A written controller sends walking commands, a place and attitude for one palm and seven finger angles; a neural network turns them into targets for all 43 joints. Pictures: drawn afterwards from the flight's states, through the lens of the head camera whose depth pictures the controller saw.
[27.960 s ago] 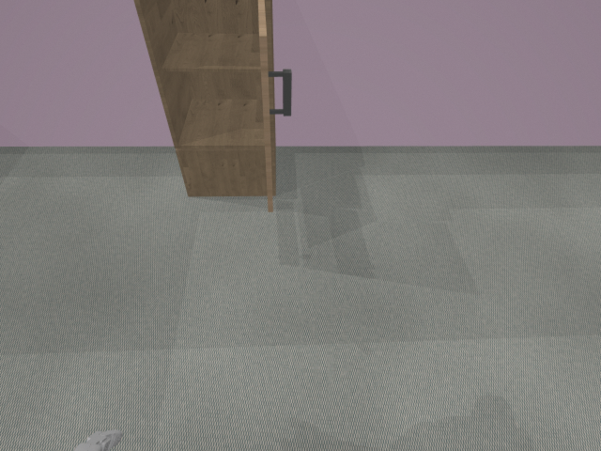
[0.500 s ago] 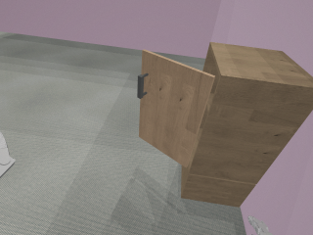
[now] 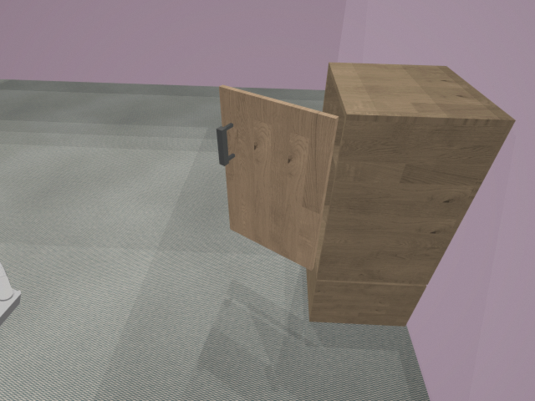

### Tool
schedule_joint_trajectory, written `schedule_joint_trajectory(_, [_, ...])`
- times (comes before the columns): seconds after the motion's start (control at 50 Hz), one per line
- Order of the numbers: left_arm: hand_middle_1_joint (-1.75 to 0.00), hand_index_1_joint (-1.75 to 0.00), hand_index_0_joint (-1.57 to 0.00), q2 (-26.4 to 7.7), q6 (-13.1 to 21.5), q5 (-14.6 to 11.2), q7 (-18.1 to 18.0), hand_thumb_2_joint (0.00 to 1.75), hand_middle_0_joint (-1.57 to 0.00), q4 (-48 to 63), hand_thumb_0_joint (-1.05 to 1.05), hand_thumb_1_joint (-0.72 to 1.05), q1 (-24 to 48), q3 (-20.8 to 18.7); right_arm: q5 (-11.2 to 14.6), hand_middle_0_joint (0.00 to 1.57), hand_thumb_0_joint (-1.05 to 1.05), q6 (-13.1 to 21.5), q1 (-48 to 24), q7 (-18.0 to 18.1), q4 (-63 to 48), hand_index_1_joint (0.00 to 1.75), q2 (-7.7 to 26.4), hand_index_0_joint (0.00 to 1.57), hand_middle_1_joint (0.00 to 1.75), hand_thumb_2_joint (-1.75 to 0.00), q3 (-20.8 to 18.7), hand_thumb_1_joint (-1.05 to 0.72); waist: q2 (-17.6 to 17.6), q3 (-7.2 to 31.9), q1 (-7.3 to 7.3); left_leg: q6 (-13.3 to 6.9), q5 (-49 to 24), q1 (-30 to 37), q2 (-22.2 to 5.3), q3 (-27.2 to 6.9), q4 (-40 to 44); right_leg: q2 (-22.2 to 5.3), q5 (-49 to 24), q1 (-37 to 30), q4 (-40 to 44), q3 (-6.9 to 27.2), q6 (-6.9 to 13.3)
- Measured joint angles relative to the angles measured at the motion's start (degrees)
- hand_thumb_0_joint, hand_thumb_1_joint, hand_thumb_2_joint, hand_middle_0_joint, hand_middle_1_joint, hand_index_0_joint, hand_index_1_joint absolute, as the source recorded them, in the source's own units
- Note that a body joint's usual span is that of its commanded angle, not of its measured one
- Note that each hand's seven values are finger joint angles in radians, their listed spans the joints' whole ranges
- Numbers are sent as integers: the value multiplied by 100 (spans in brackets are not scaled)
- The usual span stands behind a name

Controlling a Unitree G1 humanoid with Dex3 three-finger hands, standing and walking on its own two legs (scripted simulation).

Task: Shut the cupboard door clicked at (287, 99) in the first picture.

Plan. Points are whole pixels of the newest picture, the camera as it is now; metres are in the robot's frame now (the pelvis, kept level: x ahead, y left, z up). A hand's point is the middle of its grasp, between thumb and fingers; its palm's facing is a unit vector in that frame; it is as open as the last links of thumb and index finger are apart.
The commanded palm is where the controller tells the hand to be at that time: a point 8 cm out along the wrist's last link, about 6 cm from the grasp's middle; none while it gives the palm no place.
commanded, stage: stop stepping back and stand still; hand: left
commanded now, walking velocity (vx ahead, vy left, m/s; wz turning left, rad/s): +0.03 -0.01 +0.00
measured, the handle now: (227, 144) +0.90 +0.16 -0.03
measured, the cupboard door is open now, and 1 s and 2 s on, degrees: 59 59 59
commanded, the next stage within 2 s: let the arm hang, fingers relaxed in 0.30 s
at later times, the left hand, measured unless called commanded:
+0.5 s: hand (52, 345) +0.19 +0.31 +0.04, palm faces +0.26 -0.83 -0.50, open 7.4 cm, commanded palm none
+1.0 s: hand out of the picture -0.13 +0.24 -0.16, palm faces +0.09 -0.96 -0.25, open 7.3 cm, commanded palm none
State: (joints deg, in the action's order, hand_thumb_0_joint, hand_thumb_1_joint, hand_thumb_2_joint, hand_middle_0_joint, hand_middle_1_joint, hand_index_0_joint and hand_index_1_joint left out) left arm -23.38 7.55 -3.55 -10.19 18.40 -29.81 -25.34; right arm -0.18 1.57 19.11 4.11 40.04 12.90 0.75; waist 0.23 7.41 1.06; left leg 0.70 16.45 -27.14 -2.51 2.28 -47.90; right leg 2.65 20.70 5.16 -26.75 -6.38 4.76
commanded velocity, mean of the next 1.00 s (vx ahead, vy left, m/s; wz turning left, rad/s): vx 0.00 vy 0.00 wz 0.00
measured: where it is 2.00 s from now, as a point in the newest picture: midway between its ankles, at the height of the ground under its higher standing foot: outside the picture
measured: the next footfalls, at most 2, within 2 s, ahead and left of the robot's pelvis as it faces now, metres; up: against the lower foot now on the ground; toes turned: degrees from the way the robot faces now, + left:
left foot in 0.12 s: +0.09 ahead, +0.15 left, +0.00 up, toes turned +7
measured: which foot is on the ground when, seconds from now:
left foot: up 0.00-0.10, down 0.12-1.00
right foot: down 0.00-1.00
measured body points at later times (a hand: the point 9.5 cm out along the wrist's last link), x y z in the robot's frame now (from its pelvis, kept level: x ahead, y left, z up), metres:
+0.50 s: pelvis +0.00 +0.04 -0.01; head -0.01 +0.01 +0.44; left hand +0.18 +0.35 +0.07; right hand +0.18 -0.19 -0.11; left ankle +0.05 +0.15 -0.73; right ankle -0.06 -0.07 -0.73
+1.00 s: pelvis -0.03 +0.05 +0.00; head -0.02 +0.05 +0.45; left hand -0.13 +0.30 -0.14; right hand -0.01 -0.19 -0.15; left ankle +0.05 +0.15 -0.73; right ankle -0.06 -0.07 -0.73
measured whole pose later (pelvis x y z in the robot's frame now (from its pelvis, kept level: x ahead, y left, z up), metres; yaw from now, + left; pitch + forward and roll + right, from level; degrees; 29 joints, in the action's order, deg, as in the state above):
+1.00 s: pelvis -0.03 +0.05 +0.00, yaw +4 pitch -1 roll -2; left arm -12.4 -1.9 1.1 -0.7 -62.5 -25.2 -1.1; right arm -1.1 -2.5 16.7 1.1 59.7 11.3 -0.6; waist 1.8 -2.2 -0.1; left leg -2.3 5.3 -19.2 -0.6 3.0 -25.6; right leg -0.5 17.0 7.0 -25.3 -6.2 0.5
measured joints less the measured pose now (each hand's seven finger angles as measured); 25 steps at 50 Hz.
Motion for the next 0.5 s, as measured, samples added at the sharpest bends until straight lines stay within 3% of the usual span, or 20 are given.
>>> schedule_joint_trajectory(0.06, [-30,-30,-21,463,-21,88,-32,90,-20,-87,1,89,279,418,1,21,1,130,36,81,90,30,174,20,30,-90,-80,-90,-14,-171,-89,-98,-82,347,-147,66,528,-62,145,-55,-160,-173,-70])
schedule_joint_trajectory(0.12, [-30,-30,-21,622,52,130,4,90,-20,422,2,89,275,738,-16,20,1,278,-89,133,81,30,236,20,30,-90,-143,-90,-101,-452,-161,-105,-304,830,-167,88,1312,-104,334,28,-465,-269,-139])
schedule_joint_trajectory(0.18, [-30,-30,-21,321,213,135,10,90,-21,970,2,89,144,549,-23,20,1,368,-448,148,-117,30,47,20,30,-90,-150,-90,-444,-806,-189,-29,-323,900,-15,300,1433,-315,240,299,-951,1,-319])
schedule_joint_trajectory(0.24, [-30,-30,-21,-179,329,126,16,90,-21,1223,2,89,101,122,-49,20,1,490,-686,99,-417,30,-143,20,30,-90,-115,-90,-418,-928,-84,-60,-427,785,-6,299,1492,-250,396,428,-948,232,-453])
schedule_joint_trajectory(0.32, [-30,-30,-21,-436,478,57,25,90,-21,1183,2,89,58,-276,26,20,1,501,-862,-26,-552,30,-276,20,30,-90,18,-90,-76,-872,-22,-31,-518,633,-124,186,1583,-62,107,319,-293,196,-227])
schedule_joint_trajectory(0.38, [-30,-30,-21,-343,461,-11,41,90,-21,1044,1,89,-228,-237,78,21,1,349,-849,-101,-561,30,-311,20,30,-90,79,-90,82,-698,-21,-40,-510,601,-149,226,1615,-41,11,321,-148,244,-244])
schedule_joint_trajectory(0.4, [-30,-30,-21,-284,416,-19,57,90,-21,955,1,89,-303,-155,91,21,1,289,-822,-102,-539,30,-309,20,30,-90,89,-90,103,-643,-25,-53,-499,619,-130,245,1632,-62,17,309,-135,260,-268])
schedule_joint_trajectory(0.44, [-30,-30,-21,-210,241,183,318,90,-20,84,1,89,76,420,110,21,1,372,-818,-273,-283,30,-134,20,30,-90,53,-90,220,-547,-120,-92,-549,489,-50,212,1454,-155,37,453,-406,207,-329])
schedule_joint_trajectory(0.5, [-30,-29,-20,158,-521,365,737,90,-20,-1853,0,90,793,1389,24,21,0,222,-959,-421,81,30,235,20,30,-90,42,-90,447,-436,-172,-212,-348,374,70,208,1250,-289,292,643,-830,178,-409])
